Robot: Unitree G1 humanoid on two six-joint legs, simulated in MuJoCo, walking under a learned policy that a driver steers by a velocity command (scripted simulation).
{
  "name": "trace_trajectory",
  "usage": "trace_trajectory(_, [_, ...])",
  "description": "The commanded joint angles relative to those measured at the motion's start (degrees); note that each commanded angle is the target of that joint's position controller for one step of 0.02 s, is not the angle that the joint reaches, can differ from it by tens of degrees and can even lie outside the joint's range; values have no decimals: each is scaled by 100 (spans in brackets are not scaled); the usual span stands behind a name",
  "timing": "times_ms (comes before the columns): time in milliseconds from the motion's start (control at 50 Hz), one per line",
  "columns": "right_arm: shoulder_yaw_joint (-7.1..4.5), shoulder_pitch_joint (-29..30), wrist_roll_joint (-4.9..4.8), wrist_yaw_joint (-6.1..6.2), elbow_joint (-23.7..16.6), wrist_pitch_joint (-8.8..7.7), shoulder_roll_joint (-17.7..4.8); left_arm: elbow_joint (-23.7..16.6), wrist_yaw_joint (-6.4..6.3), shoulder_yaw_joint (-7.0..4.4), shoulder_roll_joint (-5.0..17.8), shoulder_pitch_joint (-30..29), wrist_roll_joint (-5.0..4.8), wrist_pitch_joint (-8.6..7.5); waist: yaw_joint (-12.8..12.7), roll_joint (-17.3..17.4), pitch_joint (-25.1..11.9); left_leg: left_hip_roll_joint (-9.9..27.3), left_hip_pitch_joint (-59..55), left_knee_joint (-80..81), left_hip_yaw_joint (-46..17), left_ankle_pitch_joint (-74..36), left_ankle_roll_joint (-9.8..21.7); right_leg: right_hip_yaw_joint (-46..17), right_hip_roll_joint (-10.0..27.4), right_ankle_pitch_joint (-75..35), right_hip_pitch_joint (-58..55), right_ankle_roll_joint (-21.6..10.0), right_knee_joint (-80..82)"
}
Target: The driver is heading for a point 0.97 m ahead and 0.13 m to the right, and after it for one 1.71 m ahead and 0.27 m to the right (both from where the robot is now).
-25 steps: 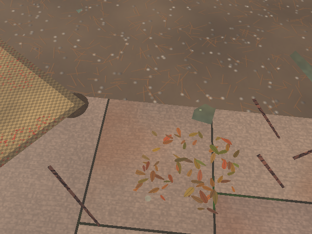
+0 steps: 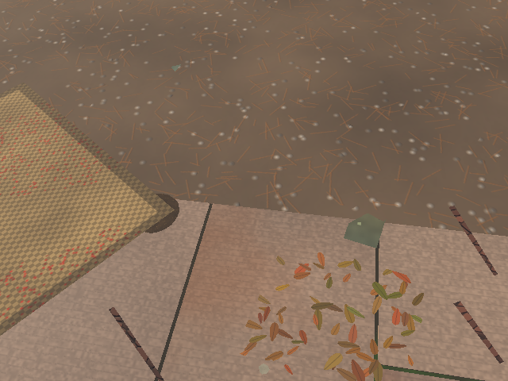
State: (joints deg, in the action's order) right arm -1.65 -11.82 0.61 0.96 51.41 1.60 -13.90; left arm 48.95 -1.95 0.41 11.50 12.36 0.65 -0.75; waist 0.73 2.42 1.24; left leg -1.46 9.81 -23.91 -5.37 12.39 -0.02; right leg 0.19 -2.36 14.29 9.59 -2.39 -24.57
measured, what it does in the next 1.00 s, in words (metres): walks ahead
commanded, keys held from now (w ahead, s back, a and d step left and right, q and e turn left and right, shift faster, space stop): no key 0.36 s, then w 0.44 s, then w+e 0.20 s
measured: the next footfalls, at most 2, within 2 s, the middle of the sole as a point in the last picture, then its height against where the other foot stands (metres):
right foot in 1.08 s outside the picture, level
left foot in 1.62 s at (273, 304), level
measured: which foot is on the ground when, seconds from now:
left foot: down 0.00-1.00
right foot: down 0.00-0.62, up 0.64-1.00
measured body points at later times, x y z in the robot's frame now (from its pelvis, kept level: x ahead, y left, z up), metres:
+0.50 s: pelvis +0.00 +0.01 +0.00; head -0.01 +0.01 +0.45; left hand +0.02 +0.27 -0.15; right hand +0.01 -0.24 -0.15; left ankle -0.01 +0.13 -0.73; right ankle -0.02 -0.09 -0.74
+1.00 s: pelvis +0.18 +0.03 -0.01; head +0.21 +0.03 +0.44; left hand +0.37 +0.24 -0.13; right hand +0.05 -0.19 -0.15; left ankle +0.01 +0.12 -0.74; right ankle +0.33 -0.07 -0.71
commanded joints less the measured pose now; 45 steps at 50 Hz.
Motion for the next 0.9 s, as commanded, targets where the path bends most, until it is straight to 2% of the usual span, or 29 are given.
trace_trajectory(20, [-119, -116, -15, 60, 23, -63, -678, -129, 25, -242, 884, 322, -37, -50, -225, -497, -246, 424, -482, 44, -263, -1434, 2, -856, 848, -1973, -36, -132, 546])
trace_trajectory(40, [-102, -163, -70, 44, 128, -58, -545, -15, 13, -218, 816, 246, -41, -35, -76, -393, -145, 395, -269, 139, -284, -1183, 25, -731, 771, -1622, -123, -113, 600])
trace_trajectory(60, [-76, -195, -59, 43, 215, -65, -471, 21, -1, -229, 821, 127, -26, -10, -19, -356, -22, 387, -133, 272, -307, -1051, 29, -695, 750, -1436, -185, -106, 559])
trace_trajectory(120, [-62, -145, -17, 81, 437, -87, -516, 133, 13, -244, 815, 54, -8, 19, -59, -142, -14, 420, -130, 420, -349, -1101, 68, -680, 759, -1312, -254, -129, 543])
trace_trajectory(360, [32, -196, -14, 110, 1062, -117, -461, 785, 16, -194, 740, 167, -10, 54, -66, -230, 147, 492, -83, 603, -385, -704, 149, -682, 690, -558, -120, -90, 741])
trace_trajectory(380, [50, -266, -8, 109, 1113, -114, -422, 842, 22, -190, 739, 234, -2, 61, -73, -268, 32, 429, -100, 609, -341, -216, 172, -690, 650, 42, -145, -100, 817])
trace_trajectory(420, [12, -302, 29, 98, 1098, -84, -502, 883, 40, -285, 970, 319, 10, 124, -107, -486, 189, 113, 305, 195, -115, 1371, 317, -841, 572, 1869, 56, -281, 837])
trace_trajectory(440, [3, -231, 71, 74, 1041, -71, -503, 890, 59, -311, 1011, 398, 21, 157, -161, -588, 423, 13, 703, -26, -63, 1976, 391, -1098, 689, 2675, 222, -428, 969])
trace_trajectory(460, [17, -123, 98, 43, 961, -83, -420, 929, 71, -331, 1027, 565, 20, 173, -234, -730, 634, -49, 1075, -330, 37, 2105, 420, -1476, 917, 3172, 248, -598, 1172])
trace_trajectory(480, [58, -58, 120, 6, 894, -122, -236, 1002, 68, -362, 1063, 747, 21, 171, -271, -973, 705, -124, 1281, -809, 320, 1728, 397, -1977, 1279, 3438, 151, -796, 1451])
trace_trajectory(500, [87, -34, 156, -28, 840, -177, -129, 1045, 64, -402, 1102, 798, 31, 151, -253, -1113, 735, -45, 1300, -1295, 579, 1186, 362, -2383, 1667, 3394, 186, -983, 1696])
trace_trajectory(520, [80, -6, 157, -53, 792, -237, -167, 1038, 75, -413, 1077, 765, 42, 117, -221, -1013, 717, 108, 1235, -1534, 597, 1029, 357, -2499, 1821, 3137, 334, -1065, 1823])
trace_trajectory(540, [67, -74, 135, -82, 775, -294, -202, 1006, 94, -429, 1101, 643, 55, 79, -124, -924, 648, 164, 1099, -1516, 603, 1128, 378, -2378, 1796, 2860, 399, -1047, 1797])
trace_trajectory(560, [67, -227, 114, -110, 795, -346, -179, 960, 113, -444, 1115, 465, 46, 48, 3, -896, 613, 161, 791, -1209, 674, 1172, 424, -2090, 1666, 2628, 556, -973, 1692])
trace_trajectory(600, [56, -1075, 55, -103, 1103, -420, -54, 829, 145, -459, 1042, 7, -15, 25, 423, -802, 611, -112, -716, -168, 894, 739, 535, -1324, 1115, 2507, 1520, -714, 1087])
trace_trajectory(620, [9, -1547, 76, -55, 1258, -453, -197, 721, 155, -430, 887, -187, 4, -6, 599, -369, 684, 92, -1325, 392, 397, 1047, 596, -932, 774, 2310, 2106, -565, 272])
trace_trajectory(640, [-93, -2166, 134, 7, 1351, -508, -655, 548, 198, -304, 407, -315, -17, -69, 757, 939, 439, 1419, -1880, 1503, -1727, 2572, 861, -49, 93, 1813, 2846, -290, -1537])
trace_trajectory(660, [-209, -2441, 88, -20, 1464, -485, -1064, 376, 226, -323, 527, -449, 98, -111, 721, 1198, 706, 2212, -1624, 2062, -3181, 3470, 1276, 140, -80, 1730, 3524, -301, -2566])
trace_trajectory(680, [-172, -1915, 98, -24, 1319, -484, -847, 369, 265, -366, 744, -472, 165, -147, 381, 526, 1027, 2214, -1127, 2017, -3022, 3414, 1369, -173, 298, 1208, 3567, -345, -3152])
trace_trajectory(700, [-131, -1456, 73, -47, 1130, -533, -657, 456, 328, -358, 679, -333, 124, -198, 138, 264, 1011, 1939, -926, 2012, -2508, 2880, 1251, -223, 451, 719, 3436, -324, -3303])
trace_trajectory(720, [-109, -1239, 49, -55, 1030, -589, -562, 540, 376, -352, 622, -192, 110, -241, 5, 206, 879, 1685, -941, 2042, -1994, 2142, 1131, -192, 559, 369, 3275, -257, -3319])
trace_trajectory(740, [-76, -1208, 22, -39, 1002, -646, -453, 571, 415, -368, 635, -175, 143, -255, -44, 168, 759, 1515, -1016, 2047, -1568, 1421, 1064, -106, 622, 99, 3176, -173, -3295])
trace_trajectory(800, [-14, -1672, 16, -20, 1174, -739, -274, 471, 443, -359, 540, -425, 164, -194, 16, 200, 557, 1254, -1277, 1852, -771, -384, 1051, 159, 612, -291, 3292, 15, -3304])
trace_trajectory(900, [29, -1916, 75, 20, 1227, -754, -255, -10, 447, -237, 311, -1455, 79, -136, 195, 280, 711, 1141, -1134, 1791, 194, -2057, 987, 444, 425, -702, 3183, 39, -2258])
Keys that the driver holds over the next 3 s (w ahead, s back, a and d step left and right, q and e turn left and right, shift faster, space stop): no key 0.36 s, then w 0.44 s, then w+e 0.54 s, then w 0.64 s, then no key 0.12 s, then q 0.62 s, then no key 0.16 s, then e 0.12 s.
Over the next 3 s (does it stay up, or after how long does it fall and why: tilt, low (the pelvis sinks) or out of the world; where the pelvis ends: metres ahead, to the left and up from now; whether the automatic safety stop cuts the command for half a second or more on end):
stays up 0.86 -0.13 0.00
